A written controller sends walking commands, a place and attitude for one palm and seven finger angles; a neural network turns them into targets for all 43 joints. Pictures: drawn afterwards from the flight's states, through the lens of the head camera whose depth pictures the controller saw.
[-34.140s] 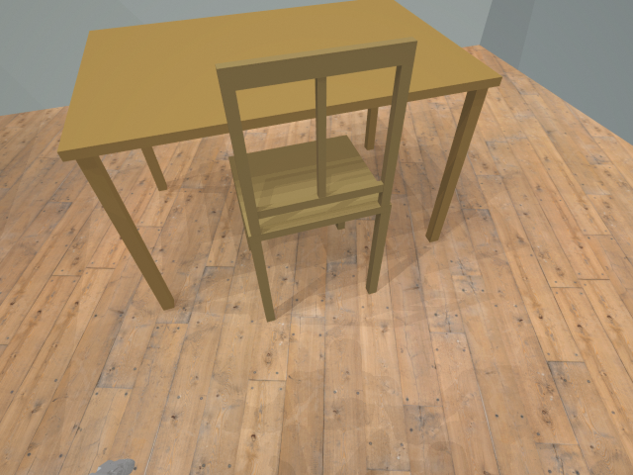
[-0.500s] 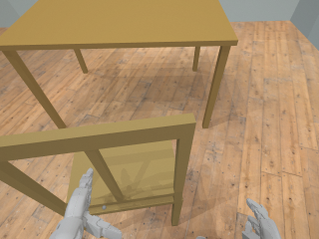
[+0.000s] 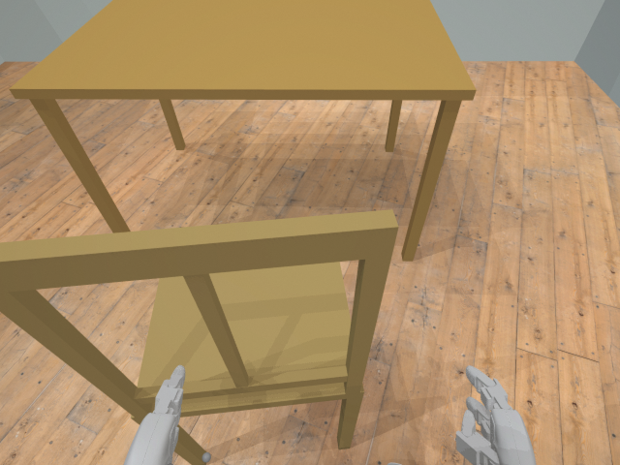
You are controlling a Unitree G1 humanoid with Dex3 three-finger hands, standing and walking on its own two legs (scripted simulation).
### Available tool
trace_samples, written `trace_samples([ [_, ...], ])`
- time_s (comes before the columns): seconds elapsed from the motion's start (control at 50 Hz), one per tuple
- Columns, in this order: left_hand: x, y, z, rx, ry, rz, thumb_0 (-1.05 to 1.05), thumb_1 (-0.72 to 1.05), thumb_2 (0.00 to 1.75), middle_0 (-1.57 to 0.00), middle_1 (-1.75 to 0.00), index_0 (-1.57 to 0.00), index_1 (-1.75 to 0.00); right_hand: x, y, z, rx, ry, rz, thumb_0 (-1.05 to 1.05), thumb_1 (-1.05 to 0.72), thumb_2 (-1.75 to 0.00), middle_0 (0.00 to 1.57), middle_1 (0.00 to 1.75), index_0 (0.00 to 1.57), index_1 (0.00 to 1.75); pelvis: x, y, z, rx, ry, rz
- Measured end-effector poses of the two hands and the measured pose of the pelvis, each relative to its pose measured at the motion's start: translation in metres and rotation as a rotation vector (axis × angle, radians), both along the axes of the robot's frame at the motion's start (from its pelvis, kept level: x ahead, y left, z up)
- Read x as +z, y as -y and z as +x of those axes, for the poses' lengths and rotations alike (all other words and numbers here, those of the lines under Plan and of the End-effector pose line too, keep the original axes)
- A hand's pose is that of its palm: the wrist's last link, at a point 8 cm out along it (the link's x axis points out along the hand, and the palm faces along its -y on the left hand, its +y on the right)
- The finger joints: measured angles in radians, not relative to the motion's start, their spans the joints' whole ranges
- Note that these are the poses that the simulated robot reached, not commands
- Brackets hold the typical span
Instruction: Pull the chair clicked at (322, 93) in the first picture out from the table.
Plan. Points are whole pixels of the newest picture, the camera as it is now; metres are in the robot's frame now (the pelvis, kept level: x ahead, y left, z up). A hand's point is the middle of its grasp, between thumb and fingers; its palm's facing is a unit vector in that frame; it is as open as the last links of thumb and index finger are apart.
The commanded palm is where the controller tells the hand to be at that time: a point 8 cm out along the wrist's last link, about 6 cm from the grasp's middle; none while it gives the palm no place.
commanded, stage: draw the hand back to the body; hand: left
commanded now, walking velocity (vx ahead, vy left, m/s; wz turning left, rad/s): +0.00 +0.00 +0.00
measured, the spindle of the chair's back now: (223, 338) +0.29 +0.14 -0.01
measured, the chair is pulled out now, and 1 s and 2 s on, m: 0.53 0.53 0.53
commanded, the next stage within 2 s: step back with the hand held close in 1.66 s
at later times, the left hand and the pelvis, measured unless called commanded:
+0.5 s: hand (172, 433) +0.16 +0.15 +0.07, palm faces -0.01 -0.99 -0.11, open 17.5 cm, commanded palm +0.12 +0.22 +0.09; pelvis -0.02 -0.01 -0.02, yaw -1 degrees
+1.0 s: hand (73, 405) +0.16 +0.22 +0.13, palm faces +0.29 -0.84 -0.46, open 12.8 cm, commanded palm +0.13 +0.27 +0.18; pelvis +0.01 -0.01 +0.03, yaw +0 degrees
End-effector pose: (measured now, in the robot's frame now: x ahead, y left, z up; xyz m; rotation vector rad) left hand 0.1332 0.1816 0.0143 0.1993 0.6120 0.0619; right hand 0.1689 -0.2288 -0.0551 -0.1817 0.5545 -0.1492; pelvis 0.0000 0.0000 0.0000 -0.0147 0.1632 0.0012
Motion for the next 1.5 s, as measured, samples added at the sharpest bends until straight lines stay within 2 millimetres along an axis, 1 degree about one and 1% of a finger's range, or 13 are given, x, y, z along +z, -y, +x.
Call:
trace_samples([
  [0.12, 0.004, 0.003, -0.013, 0.012, 0.027, -0.039, -0.01, -0.53, 0.21, 0.00, 0.00, -0.01, 0.00, -0.002, 0.002, -0.001, -0.008, 0.016, -0.005, 0.02, -0.90, -0.90, 0.20, 0.30, 0.20, 0.30, -0.004, 0.001, -0.002, 0.003, -0.007, -0.002],
  [0.2, 0.018, 0.004, -0.007, 0.028, 0.206, -0.130, -0.01, -0.53, 0.21, 0.00, 0.00, -0.01, -0.01, -0.008, 0.005, -0.005, -0.002, 0.026, -0.016, 0.02, -0.90, -0.90, 0.20, 0.30, 0.20, 0.30, -0.010, 0.003, -0.007, 0.001, -0.017, -0.002],
  [0.36, 0.062, -0.013, 0.008, -0.034, 0.577, -0.104, -0.01, -0.54, 0.20, 0.00, 0.00, 0.00, 0.00, -0.028, 0.009, -0.018, -0.013, -0.003, 0.025, 0.02, -0.90, -0.90, 0.20, 0.30, 0.20, 0.30, -0.021, 0.008, -0.015, -0.005, -0.027, -0.002],
  [0.5, 0.067, -0.019, 0.002, -0.088, 0.493, -0.095, -0.01, -0.54, 0.20, 0.00, 0.00, 0.00, 0.00, -0.028, 0.012, -0.023, -0.056, -0.001, 0.059, 0.02, -0.90, -0.90, 0.20, 0.30, 0.20, 0.30, -0.016, 0.008, -0.018, -0.012, 0.001, 0.001],
  [0.6, 0.093, -0.039, 0.000, -0.032, 0.552, -0.053, -0.01, -0.51, 0.22, -0.01, -0.01, -0.01, -0.01, -0.016, 0.013, -0.019, -0.062, 0.031, 0.048, 0.02, -0.91, -0.90, 0.20, 0.30, 0.20, 0.30, -0.007, 0.009, -0.016, -0.007, 0.027, -0.005],
  [0.64, 0.104, -0.048, 0.001, -0.005, 0.551, 0.069, -0.01, -0.48, 0.24, -0.01, -0.01, -0.02, -0.02, -0.012, 0.013, -0.017, -0.053, 0.019, 0.031, 0.02, -0.91, -0.90, 0.20, 0.30, 0.20, 0.30, -0.002, 0.010, -0.014, -0.009, 0.050, -0.004],
  [0.74, 0.119, -0.064, -0.001, 0.107, 0.519, 0.236, -0.01, -0.35, 0.30, -0.03, -0.04, -0.03, -0.05, -0.001, 0.011, -0.011, -0.047, -0.008, 0.017, 0.02, -0.91, -0.90, 0.20, 0.30, 0.20, 0.30, 0.010, 0.008, -0.008, -0.006, 0.105, -0.005],
  [0.88, 0.128, -0.070, -0.003, 0.144, 0.478, 0.294, -0.01, -0.12, 0.41, -0.06, -0.09, -0.09, -0.11, 0.009, 0.003, -0.002, -0.013, -0.021, 0.013, 0.02, -0.91, -0.90, 0.20, 0.30, 0.20, 0.30, 0.023, 0.005, 0.000, -0.005, 0.166, 0.000],
  [1.08, 0.147, -0.087, -0.005, 0.173, 0.441, 0.381, 0.00, 0.23, 0.58, -0.11, -0.16, -0.28, -0.25, 0.017, -0.011, 0.016, 0.067, -0.015, 0.021, 0.02, -0.90, -0.90, 0.20, 0.30, 0.20, 0.30, 0.036, 0.007, 0.008, -0.003, 0.216, 0.003],
  [1.22, 0.180, -0.100, -0.001, 0.233, 0.544, 0.454, 0.01, 0.48, 0.70, -0.15, -0.21, -0.36, -0.33, 0.019, -0.012, 0.026, 0.112, -0.015, 0.017, 0.02, -0.90, -0.90, 0.20, 0.30, 0.20, 0.30, 0.042, 0.010, 0.011, 0.002, 0.235, 0.005],
  [1.3, 0.207, -0.105, 0.005, 0.274, 0.654, 0.491, 0.01, 0.63, 0.77, -0.19, -0.26, -0.32, -0.33, 0.021, -0.010, 0.031, 0.122, -0.014, 0.016, 0.02, -0.90, -0.90, 0.20, 0.30, 0.20, 0.30, 0.044, 0.012, 0.012, 0.002, 0.241, 0.007],
  [1.38, 0.215, -0.110, 0.009, 0.308, 0.705, 0.499, 0.01, 0.75, 0.83, -0.23, -0.30, -0.27, -0.32, 0.022, -0.006, 0.032, 0.115, -0.017, 0.024, 0.02, -0.90, -0.90, 0.20, 0.30, 0.20, 0.30, 0.046, 0.014, 0.012, 0.000, 0.241, 0.010],
  [1.5, 0.220, -0.098, 0.023, 0.262, 0.764, 0.459, 0.01, 0.85, 0.88, -0.22, -0.31, -0.23, -0.31, 0.023, 0.004, 0.027, 0.082, -0.030, 0.024, 0.02, -0.90, -0.90, 0.20, 0.30, 0.20, 0.30, 0.047, 0.015, 0.011, -0.011, 0.238, 0.009],
])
